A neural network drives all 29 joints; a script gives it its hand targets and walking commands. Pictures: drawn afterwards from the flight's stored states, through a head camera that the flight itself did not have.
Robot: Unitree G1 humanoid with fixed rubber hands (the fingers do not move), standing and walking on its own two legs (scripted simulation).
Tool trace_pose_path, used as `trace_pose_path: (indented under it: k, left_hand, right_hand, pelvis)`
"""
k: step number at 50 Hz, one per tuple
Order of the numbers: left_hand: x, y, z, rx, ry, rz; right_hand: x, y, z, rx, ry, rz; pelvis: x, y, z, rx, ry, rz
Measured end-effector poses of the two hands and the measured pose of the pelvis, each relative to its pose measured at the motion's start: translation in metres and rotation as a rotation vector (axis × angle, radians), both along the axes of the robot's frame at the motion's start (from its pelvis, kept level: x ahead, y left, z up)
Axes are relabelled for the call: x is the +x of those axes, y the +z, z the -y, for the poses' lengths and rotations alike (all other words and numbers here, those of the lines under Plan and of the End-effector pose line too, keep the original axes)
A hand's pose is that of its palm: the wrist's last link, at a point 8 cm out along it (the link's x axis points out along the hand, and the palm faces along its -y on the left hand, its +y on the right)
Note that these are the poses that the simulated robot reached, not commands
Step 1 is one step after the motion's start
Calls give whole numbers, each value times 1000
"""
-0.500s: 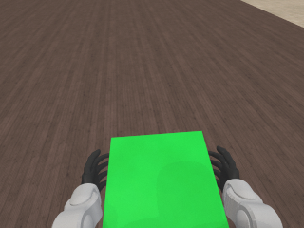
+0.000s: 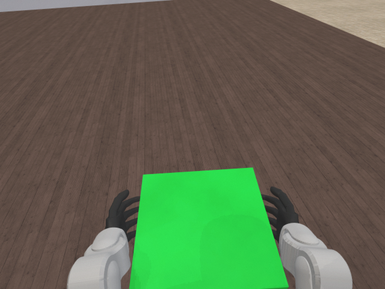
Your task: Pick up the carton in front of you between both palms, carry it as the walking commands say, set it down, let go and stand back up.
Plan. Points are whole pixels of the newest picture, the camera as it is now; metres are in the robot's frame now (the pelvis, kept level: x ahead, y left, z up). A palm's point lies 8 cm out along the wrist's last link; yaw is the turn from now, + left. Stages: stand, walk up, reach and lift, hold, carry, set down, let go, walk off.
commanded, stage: carry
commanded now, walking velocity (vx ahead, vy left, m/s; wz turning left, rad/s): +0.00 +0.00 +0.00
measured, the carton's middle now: (202, 249) +0.23 +0.00 +0.02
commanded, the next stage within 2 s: hold in 1.56 s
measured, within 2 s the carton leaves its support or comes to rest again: neither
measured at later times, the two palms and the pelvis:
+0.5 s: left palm (128, 233) +0.23 +0.14 +0.08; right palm (291, 227) +0.23 -0.16 +0.08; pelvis +0.01 -0.02 +0.00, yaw +0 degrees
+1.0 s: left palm (134, 239) +0.24 +0.14 +0.04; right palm (283, 235) +0.24 -0.16 +0.03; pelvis -0.02 -0.02 +0.00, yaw +0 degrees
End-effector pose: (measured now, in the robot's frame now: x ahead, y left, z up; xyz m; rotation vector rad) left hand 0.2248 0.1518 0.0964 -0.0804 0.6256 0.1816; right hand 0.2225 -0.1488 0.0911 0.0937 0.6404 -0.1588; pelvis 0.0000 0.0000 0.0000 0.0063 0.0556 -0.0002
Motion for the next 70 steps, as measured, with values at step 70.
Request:
trace_pose_path:
  k: [70]
  left_hand:
    - [32, -59, 14, 89, -67, -28]
  right_hand:
    - [34, -55, 12, -105, 80, -21]
  pelvis:
    - [-27, -1, 15, -3, 6, 16]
